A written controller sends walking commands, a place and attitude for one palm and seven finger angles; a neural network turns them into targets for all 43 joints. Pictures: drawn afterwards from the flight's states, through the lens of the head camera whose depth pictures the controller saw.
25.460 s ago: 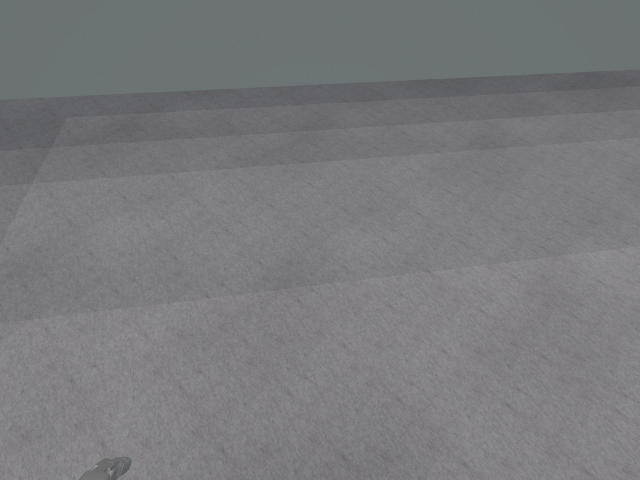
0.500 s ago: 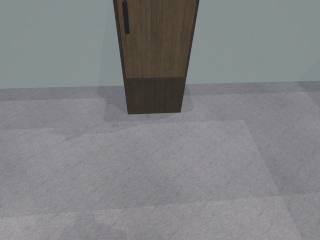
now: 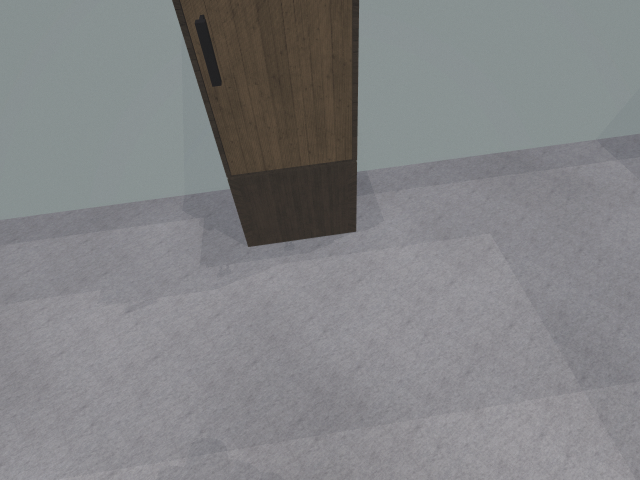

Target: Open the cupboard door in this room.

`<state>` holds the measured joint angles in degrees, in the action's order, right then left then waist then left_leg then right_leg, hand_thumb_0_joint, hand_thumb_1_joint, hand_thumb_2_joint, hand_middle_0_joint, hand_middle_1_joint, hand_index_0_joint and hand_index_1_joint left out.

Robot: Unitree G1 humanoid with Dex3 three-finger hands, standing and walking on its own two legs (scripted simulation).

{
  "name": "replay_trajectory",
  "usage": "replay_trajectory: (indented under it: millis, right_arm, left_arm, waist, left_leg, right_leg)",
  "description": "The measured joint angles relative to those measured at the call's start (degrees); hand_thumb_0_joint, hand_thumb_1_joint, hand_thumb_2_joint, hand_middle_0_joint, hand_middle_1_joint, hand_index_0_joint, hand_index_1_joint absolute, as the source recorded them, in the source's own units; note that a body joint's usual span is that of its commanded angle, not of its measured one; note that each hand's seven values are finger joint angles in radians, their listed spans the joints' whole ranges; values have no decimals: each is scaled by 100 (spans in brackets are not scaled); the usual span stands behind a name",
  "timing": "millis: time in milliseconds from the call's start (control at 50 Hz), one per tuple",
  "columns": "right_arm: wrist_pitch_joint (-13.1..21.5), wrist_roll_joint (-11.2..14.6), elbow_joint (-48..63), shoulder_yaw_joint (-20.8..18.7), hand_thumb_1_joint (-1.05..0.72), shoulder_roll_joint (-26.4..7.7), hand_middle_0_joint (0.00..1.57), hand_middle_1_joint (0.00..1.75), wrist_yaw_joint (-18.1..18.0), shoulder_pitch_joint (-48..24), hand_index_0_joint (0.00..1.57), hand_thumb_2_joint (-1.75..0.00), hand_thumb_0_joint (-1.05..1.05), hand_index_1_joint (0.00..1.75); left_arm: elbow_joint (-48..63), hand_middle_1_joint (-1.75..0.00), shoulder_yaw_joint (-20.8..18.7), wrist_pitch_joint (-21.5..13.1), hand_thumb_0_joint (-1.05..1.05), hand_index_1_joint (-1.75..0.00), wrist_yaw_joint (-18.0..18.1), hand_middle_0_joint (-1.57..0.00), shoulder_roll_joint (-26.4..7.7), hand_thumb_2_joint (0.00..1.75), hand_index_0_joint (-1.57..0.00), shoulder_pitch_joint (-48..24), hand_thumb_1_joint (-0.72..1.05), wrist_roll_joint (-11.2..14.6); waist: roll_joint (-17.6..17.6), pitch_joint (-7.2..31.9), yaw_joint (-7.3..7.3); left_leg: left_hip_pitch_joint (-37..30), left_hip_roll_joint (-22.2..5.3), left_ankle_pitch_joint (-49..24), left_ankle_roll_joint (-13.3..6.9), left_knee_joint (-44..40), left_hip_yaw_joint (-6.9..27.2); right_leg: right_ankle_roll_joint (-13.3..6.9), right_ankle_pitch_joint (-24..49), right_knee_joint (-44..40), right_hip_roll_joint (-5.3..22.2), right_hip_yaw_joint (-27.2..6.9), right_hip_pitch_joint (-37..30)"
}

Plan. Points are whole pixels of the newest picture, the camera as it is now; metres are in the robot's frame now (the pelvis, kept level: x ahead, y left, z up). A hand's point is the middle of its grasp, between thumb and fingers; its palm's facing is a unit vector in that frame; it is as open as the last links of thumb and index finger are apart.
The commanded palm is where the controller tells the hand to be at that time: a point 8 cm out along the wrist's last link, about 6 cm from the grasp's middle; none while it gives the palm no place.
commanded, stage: walk to a spot facing it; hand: left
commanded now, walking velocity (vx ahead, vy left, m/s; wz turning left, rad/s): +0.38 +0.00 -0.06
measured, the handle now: (209, 51) +1.07 +0.35 +0.07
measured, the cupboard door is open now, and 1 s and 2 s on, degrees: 0 0 0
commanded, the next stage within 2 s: turn to face it in 0.30 s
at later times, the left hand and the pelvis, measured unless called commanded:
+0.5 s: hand out of the picture +0.11 +0.16 -0.17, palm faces +0.10 -0.99 -0.13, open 7.4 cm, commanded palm none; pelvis +0.24 +0.03 -0.01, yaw +1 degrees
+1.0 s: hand (240, 310) +0.43 +0.20 -0.15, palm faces +0.09 -0.98 -0.18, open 7.4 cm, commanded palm none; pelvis +0.36 +0.01 +0.02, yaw +7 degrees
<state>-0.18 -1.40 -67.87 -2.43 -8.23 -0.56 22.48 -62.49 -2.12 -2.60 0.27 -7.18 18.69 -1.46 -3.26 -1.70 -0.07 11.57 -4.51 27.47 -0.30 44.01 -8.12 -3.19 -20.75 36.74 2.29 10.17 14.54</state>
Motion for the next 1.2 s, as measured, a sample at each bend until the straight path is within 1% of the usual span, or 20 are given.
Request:
replay_trajectory:
  millis: [40, 80, 160, 220, 280, 380, 420, 440, 460, 480, 520, 560, 660, 760, 880, 1040, 1100, 1120, 1160, 1200]
  right_arm:
    - [-80, -8, -27, -22, -91, 8, 20, 30, 57, -160, 20, -90, 1, 30]
    - [-54, -21, 75, -68, -91, -17, 20, 30, 85, -414, 20, -90, 1, 30]
    - [82, -28, 402, -138, -91, -159, 19, 30, 106, -927, 19, -90, 1, 30]
    - [93, -7, 576, -153, -91, -253, 19, 30, 105, -1237, 19, -90, 1, 30]
    - [63, 16, 687, -118, -92, -291, 19, 30, 123, -1504, 19, -90, 1, 30]
    - [94, 21, 826, 32, -92, -212, 19, 30, 146, -1943, 19, -90, 1, 30]
    - [186, 5, 901, 79, -92, -143, 19, 30, 130, -2039, 19, -90, 1, 30]
    - [251, -13, 940, 95, -92, -108, 19, 30, 121, -2032, 19, -90, 1, 30]
    - [319, -37, 985, 95, -91, -57, 19, 30, 104, -2017, 19, -90, 1, 30]
    - [369, -16, 1027, 107, -91, -24, 19, 30, 86, -1988, 19, -90, 1, 30]
    - [412, 49, 1007, 130, -91, 12, 19, 30, 31, -1891, 19, -90, 0, 30]
    - [436, 76, 930, 114, -92, 33, 20, 30, -46, -1715, 20, -90, 0, 30]
    - [430, 97, 814, -26, -97, -167, 20, 30, -144, -1345, 20, -90, -3, 30]
    - [249, 72, 675, 8, -94, -130, 20, 30, -98, -941, 20, -90, -2, 30]
    - [238, 28, 630, 39, -92, 30, 20, 30, -104, -549, 20, -90, 0, 30]
    - [280, -35, 452, 80, -91, 151, 20, 30, -115, -132, 20, -90, 0, 30]
    - [236, -12, 310, 81, -91, 155, 20, 30, -100, 22, 20, -90, 1, 30]
    - [222, 13, 254, 77, -91, 135, 20, 30, -88, 52, 20, -90, 1, 30]
    - [137, 33, 170, 76, -91, 118, 20, 30, -48, 69, 20, -90, 1, 30]
    - [47, 21, 134, 48, -91, 98, 20, 30, -2, 22, 20, -90, 1, 30]
  left_arm:
    - [39, -30, -24, -91, 0, -30, 56, -20, -23, 90, -20, 74, 91, 31]
    - [-5, -30, -12, -119, 0, -30, 90, -20, -7, 90, -20, 188, 91, 37]
    - [-214, -30, 99, -166, 0, -30, 68, -20, 164, 90, -20, 457, 90, 27]
    - [-335, -30, 163, -214, 0, -30, 74, -20, 307, 90, -20, 668, 90, 3]
    - [-411, -30, 197, -228, 0, -30, 106, -20, 385, 90, -20, 831, 90, -20]
    - [-499, -30, 227, -219, 0, -30, 156, -20, 371, 90, -20, 1007, 90, -3]
    - [-577, -30, 228, -195, 0, -30, 158, -20, 344, 90, -20, 1067, 90, 13]
    - [-621, -30, 228, -171, 0, -30, 150, -20, 329, 90, -20, 1105, 90, 35]
    - [-651, -30, 228, -131, 0, -30, 138, -20, 285, 90, -20, 1050, 90, 83]
    - [-628, -30, 223, -83, 0, -30, 140, -20, 234, 90, -20, 938, 90, 122]
    - [-494, -30, 189, -12, 1, -30, 191, -20, 124, 90, -20, 620, 90, 138]
    - [-290, -30, 120, 17, 1, -30, 204, -20, 9, 90, -20, 233, 90, 94]
    - [318, -30, -42, 107, 0, -30, 188, -20, -256, 90, -20, -677, 91, 8]
    - [617, -30, -104, 251, 0, -30, 180, -20, -392, 90, -20, -1211, 91, 2]
    - [549, -30, -47, 362, 0, -30, 124, -20, -388, 90, -20, -1235, 91, 13]
    - [338, -30, 93, 336, 0, -30, -5, -20, -181, 90, -20, -1051, 91, 19]
    - [328, -30, 121, 209, 0, -30, -40, -20, -108, 90, -20, -967, 90, 24]
    - [306, -30, 125, 141, 0, -30, -32, -20, -62, 90, -20, -951, 90, 14]
    - [319, -30, 85, -2, 0, -30, 32, -20, -17, 90, -20, -862, 92, 51]
    - [353, -30, 14, -103, -1, -30, 100, -20, -81, 90, -20, -719, 94, 72]
  waist:
    - [114, 15, -124]
    - [244, -20, -174]
    - [299, -115, -135]
    - [279, -177, -136]
    - [270, -259, -192]
    - [325, -441, -329]
    - [345, -492, -311]
    - [325, -476, -260]
    - [361, -479, -193]
    - [385, -505, -164]
    - [399, -571, -165]
    - [382, -591, -151]
    - [498, -487, -99]
    - [606, -315, -13]
    - [619, -93, 126]
    - [352, -60, 319]
    - [247, -64, 308]
    - [144, -95, 297]
    - [63, -121, 269]
    - [119, -98, 155]
  left_leg:
    - [570, 29, -237, -34, 1138, 193]
    - [1095, 1, -713, -19, 1797, 274]
    - [1946, -132, -1479, 111, 2105, 445]
    - [2380, -154, -1720, 163, 1979, 474]
    - [2563, -110, -1839, 161, 1463, 331]
    - [2236, 190, -1921, -21, -56, -126]
    - [1811, 418, -1986, -189, -633, -276]
    - [1544, 477, -1978, -441, -863, -299]
    - [1492, 531, -1678, -669, -768, -288]
    - [1469, 555, -1448, -783, -615, -281]
    - [1235, 571, -1264, -772, -624, -270]
    - [924, 614, -1299, -694, -910, -209]
    - [327, 783, -1489, -742, -1690, -16]
    - [-19, 873, -1494, -673, -2016, 279]
    - [-314, 957, -1371, -624, -2190, 441]
    - [-577, 902, -1075, -454, -2165, 524]
    - [-550, 816, -760, -307, -1796, 540]
    - [-467, 721, -594, -253, -1478, 590]
    - [-79, 601, -132, -143, -343, 614]
    - [417, 525, -5, -86, 821, 568]
  right_leg:
    - [-92, -97, -239, -68, -25, -204]
    - [-92, 14, -644, -117, -109, -457]
    - [-64, 204, -1444, -200, -211, -1006]
    - [5, 178, -1818, -213, -205, -1398]
    - [71, 34, -2051, -215, -143, -1769]
    - [228, -376, -2171, -200, -28, -2312]
    - [311, -648, -1665, -142, 1, -2331]
    - [358, -768, -1017, -106, 19, -2161]
    - [371, -667, 55, -12, -40, -1757]
    - [357, -753, 1275, 18, -252, -1245]
    - [354, -772, 3061, 1, -638, -324]
    - [419, -560, 3688, 97, -786, 407]
    - [661, 109, 3148, 406, -954, 1540]
    - [826, 593, 2927, 358, -967, 1852]
    - [850, 492, 2484, 241, -854, 1523]
    - [625, -141, 657, 203, -667, 665]
    - [495, 355, -458, 144, -549, 166]
    - [372, 557, -535, 65, -467, 78]
    - [200, 427, -461, 0, -304, -67]
    - [124, 307, -590, 8, -221, -285]
